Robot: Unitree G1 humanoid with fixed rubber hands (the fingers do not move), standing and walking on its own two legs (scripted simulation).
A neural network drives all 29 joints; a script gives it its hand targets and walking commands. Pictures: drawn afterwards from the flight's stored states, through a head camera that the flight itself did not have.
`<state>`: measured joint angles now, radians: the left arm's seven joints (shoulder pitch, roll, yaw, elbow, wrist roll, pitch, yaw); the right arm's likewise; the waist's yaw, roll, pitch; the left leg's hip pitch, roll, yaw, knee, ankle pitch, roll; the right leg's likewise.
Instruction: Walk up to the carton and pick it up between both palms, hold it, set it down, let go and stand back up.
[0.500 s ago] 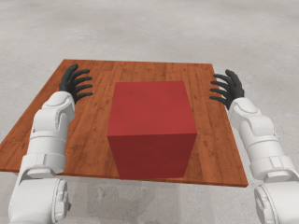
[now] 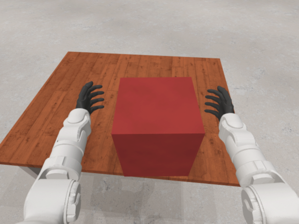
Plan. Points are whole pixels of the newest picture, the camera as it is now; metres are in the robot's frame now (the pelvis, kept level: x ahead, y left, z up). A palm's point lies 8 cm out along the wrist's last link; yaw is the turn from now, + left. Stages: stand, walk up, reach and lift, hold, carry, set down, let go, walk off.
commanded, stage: reach and lift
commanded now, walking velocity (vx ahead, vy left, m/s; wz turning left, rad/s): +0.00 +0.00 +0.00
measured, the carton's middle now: (156, 129) +0.40 +0.02 +0.01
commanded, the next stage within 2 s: none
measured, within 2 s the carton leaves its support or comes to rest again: neither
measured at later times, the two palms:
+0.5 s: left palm (99, 122) +0.40 +0.19 +0.04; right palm (223, 125) +0.40 -0.18 +0.03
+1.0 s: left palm (107, 120) +0.41 +0.17 +0.05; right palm (208, 124) +0.40 -0.13 +0.04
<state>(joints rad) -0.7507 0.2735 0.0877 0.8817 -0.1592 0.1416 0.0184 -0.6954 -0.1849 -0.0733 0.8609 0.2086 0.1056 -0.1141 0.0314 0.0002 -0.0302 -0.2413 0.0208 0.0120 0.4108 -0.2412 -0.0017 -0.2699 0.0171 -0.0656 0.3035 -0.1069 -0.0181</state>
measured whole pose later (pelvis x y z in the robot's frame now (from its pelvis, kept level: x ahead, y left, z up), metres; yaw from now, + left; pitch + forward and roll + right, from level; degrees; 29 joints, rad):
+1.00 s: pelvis -0.02 -0.01 -0.02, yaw +2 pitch +15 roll -1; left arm -0.91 0.14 0.20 1.34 -0.02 -0.33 0.07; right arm -0.83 -0.01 -0.24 1.17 -0.02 -0.23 -0.17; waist -0.02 0.00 -0.15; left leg -0.57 0.00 -0.02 0.57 -0.26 -0.01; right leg -0.60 -0.01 -0.09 0.49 -0.15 -0.02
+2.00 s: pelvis +0.01 +0.00 +0.00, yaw +2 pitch +5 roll -2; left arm -0.65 -0.07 0.43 0.92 0.34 -0.18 0.04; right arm -0.60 0.08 -0.52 0.96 -0.37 -0.31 -0.06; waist 0.02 0.00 -0.01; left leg -0.22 0.01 -0.01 0.36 -0.23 0.00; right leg -0.21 0.01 -0.09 0.21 -0.08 -0.01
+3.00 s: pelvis -0.01 -0.01 +0.00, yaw +1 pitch +8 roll -1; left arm -0.69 -0.03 0.38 0.97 0.28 -0.26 0.05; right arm -0.65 0.04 -0.44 1.10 -0.32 -0.46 -0.15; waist 0.02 -0.05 -0.07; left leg -0.28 0.01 0.00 0.32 -0.16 -0.01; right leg -0.30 0.01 -0.08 0.20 -0.04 -0.02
